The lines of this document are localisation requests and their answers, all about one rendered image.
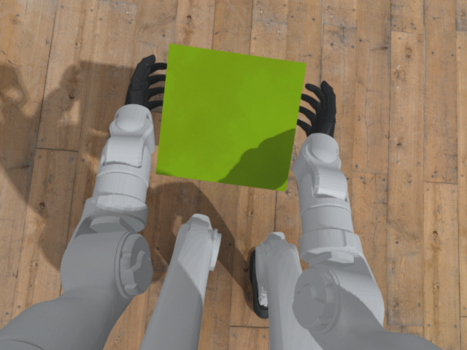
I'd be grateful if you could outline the robot right shin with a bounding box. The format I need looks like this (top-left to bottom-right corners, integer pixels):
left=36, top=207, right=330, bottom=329
left=258, top=232, right=300, bottom=305

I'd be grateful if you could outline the robot left upper arm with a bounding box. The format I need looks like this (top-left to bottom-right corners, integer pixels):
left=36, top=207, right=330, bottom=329
left=0, top=231, right=153, bottom=350

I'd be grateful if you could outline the robot left hand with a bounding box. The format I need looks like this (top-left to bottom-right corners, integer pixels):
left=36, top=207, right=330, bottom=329
left=124, top=55, right=167, bottom=111

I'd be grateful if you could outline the carton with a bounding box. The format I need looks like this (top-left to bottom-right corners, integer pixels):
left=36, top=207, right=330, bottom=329
left=155, top=44, right=306, bottom=192

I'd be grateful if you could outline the robot right forearm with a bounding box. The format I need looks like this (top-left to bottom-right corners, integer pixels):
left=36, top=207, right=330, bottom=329
left=293, top=133, right=377, bottom=284

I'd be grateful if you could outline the left robot thigh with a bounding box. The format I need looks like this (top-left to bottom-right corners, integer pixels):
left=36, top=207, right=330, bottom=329
left=139, top=221, right=221, bottom=350

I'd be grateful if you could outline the robot right upper arm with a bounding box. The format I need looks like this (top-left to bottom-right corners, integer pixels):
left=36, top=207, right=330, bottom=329
left=292, top=264, right=443, bottom=350

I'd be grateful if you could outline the robot left forearm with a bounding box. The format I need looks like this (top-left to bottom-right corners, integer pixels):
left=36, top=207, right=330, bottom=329
left=60, top=104, right=155, bottom=288

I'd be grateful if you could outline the robot right hand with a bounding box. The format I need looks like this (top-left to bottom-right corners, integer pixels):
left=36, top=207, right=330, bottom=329
left=296, top=81, right=336, bottom=138

